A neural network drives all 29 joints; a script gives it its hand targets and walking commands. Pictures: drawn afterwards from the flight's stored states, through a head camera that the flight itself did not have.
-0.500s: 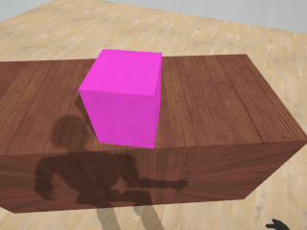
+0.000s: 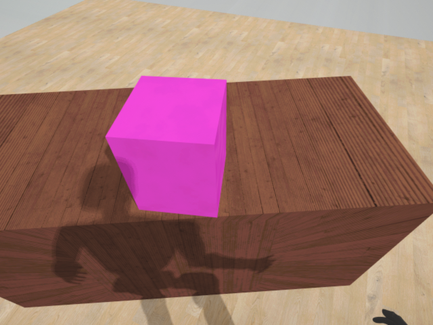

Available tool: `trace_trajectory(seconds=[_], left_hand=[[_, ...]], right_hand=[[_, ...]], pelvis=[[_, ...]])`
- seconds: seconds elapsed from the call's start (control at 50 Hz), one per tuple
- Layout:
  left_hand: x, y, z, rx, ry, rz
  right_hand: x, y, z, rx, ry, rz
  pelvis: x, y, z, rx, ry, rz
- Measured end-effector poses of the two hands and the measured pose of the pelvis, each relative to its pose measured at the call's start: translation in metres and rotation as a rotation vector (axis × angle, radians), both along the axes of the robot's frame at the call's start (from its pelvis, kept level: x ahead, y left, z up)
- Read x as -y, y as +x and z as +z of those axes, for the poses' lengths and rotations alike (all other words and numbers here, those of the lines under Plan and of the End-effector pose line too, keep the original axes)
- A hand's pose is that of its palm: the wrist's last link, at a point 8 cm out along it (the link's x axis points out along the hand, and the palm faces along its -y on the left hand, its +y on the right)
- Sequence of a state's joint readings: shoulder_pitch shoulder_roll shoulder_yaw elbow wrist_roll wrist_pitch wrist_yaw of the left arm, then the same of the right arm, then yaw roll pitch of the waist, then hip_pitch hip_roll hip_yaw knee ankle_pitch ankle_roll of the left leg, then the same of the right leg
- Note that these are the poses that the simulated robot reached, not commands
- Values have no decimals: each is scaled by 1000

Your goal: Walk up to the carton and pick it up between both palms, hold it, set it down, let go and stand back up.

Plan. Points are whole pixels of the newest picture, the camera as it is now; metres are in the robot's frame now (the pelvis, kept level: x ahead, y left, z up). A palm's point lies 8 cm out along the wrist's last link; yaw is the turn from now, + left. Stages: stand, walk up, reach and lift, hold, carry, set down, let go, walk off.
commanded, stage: walk up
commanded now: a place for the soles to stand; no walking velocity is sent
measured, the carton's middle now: (180, 148) +0.52 +0.09 +0.03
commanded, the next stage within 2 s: none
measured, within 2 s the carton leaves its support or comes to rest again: neither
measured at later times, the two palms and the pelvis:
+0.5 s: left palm out of the picture +0.17 +0.41 -0.10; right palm out of the picture +0.11 -0.25 -0.06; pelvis +0.09 +0.08 +0.01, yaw +2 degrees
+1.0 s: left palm (43, 294) +0.24 +0.38 -0.10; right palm (365, 303) +0.19 -0.27 -0.09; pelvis +0.13 +0.06 +0.00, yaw +1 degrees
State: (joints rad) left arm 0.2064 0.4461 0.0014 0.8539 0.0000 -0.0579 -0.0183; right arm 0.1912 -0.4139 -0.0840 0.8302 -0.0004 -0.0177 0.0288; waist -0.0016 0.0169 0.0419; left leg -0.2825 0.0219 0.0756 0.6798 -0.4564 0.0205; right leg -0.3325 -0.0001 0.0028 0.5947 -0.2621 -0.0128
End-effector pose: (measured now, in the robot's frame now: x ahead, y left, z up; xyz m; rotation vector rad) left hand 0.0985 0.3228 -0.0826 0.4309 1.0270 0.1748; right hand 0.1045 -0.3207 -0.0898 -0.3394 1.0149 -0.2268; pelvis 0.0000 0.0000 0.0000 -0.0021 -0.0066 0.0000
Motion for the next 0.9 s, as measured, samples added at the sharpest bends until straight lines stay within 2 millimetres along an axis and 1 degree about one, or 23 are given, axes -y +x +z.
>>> trace_trajectory(seconds=[0.04, 0.1, 0.18, 0.22, 0.24, 0.32, 0.34, 0.38, 0.48, 0.56, 0.62, 0.68, 0.72, 0.8, 0.84, 0.9], left_hand=[[-7, -6, 0, -14, 5, 6], [-23, -13, 1, -45, 13, 14], [-52, -7, -1, -60, 14, 20], [-70, 0, -9, -60, 11, 26], [-76, 4, -13, -63, 9, 26], [-86, 32, -10, -27, -23, 46], [-88, 39, -9, -21, -28, 47], [-91, 47, -10, -31, -40, 42], [-91, 65, -18, -72, -58, 46], [-85, 87, -20, -75, -56, 45], [-75, 108, -19, -73, -47, 32], [-63, 126, -21, -62, -25, 9], [-55, 133, -18, -52, -18, 5], [-47, 143, -7, -28, -8, 8], [-47, 146, -4, -24, -4, 9], [-47, 146, -6, -26, -8, 9]], right_hand=[[-5, 5, 2, 7, 6, 4], [-18, 10, 5, 1, 14, 9], [-43, 15, 3, -29, 14, 17], [-56, 11, -1, -51, 1, 20], [-61, 6, -1, -58, -3, 9], [-71, -15, 13, -140, -44, -16], [-72, -17, 18, -159, -55, -17], [-74, -13, 26, -173, -76, -21], [-73, 4, 32, -188, -113, -27], [-66, 17, 29, -202, -124, -32], [-58, 28, 22, -207, -116, -40], [-50, 44, 5, -185, -93, -49], [-49, 60, -3, -156, -71, -42], [-48, 84, -5, -96, -47, -31], [-48, 89, -6, -90, -42, -28], [-49, 90, -5, -90, -47, -28]], pelvis=[[-5, 4, 1, 8, -2, -2], [-18, 12, 3, 8, -1, -3], [-44, 23, 2, -3, -11, 7], [-59, 29, -4, 4, -14, 16], [-65, 33, -5, 13, -4, 14], [-78, 53, 4, 17, -31, 30], [-80, 58, 7, 13, -36, 36], [-83, 67, 10, 8, -40, 35], [-86, 86, 10, 3, -42, 35], [-80, 100, 9, -11, -34, 34], [-72, 111, 6, -27, -19, 23], [-62, 122, -3, -16, 0, 5], [-57, 127, -5, 4, 0, -4], [-52, 132, -1, 28, 18, -7], [-51, 132, 0, 29, 24, -6], [-53, 131, 0, 29, 19, -5]])
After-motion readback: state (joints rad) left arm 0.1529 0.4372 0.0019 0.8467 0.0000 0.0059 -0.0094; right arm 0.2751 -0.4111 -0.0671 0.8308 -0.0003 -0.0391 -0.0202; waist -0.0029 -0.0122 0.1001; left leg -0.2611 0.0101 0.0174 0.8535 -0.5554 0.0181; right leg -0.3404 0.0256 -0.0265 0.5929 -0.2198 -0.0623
